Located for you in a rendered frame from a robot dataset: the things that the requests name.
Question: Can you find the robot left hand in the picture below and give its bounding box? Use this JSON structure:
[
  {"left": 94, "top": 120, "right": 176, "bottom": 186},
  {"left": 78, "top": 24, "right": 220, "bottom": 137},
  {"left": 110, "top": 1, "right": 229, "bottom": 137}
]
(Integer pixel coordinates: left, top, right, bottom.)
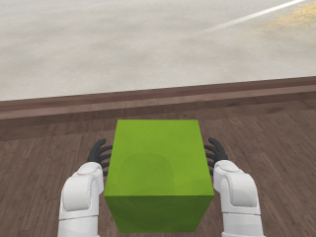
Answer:
[{"left": 87, "top": 138, "right": 113, "bottom": 177}]

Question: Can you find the carton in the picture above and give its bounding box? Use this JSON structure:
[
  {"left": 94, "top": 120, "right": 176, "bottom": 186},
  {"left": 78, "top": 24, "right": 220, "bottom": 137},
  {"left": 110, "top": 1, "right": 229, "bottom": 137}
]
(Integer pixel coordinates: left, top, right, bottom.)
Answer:
[{"left": 104, "top": 119, "right": 215, "bottom": 233}]

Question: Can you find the robot right hand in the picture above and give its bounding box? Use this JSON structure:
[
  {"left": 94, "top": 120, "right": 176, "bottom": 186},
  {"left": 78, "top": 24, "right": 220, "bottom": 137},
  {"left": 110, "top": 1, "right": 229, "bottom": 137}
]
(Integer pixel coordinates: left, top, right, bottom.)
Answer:
[{"left": 203, "top": 137, "right": 228, "bottom": 176}]

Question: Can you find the robot left forearm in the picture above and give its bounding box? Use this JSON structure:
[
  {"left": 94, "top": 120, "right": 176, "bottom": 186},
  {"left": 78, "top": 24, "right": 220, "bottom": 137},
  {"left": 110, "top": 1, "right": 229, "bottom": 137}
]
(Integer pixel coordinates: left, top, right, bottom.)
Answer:
[{"left": 57, "top": 162, "right": 104, "bottom": 237}]

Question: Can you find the robot right forearm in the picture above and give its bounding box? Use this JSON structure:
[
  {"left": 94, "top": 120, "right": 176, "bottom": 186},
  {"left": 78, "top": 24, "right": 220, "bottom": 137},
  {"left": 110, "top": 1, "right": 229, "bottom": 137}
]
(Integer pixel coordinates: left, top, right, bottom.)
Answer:
[{"left": 213, "top": 160, "right": 266, "bottom": 237}]

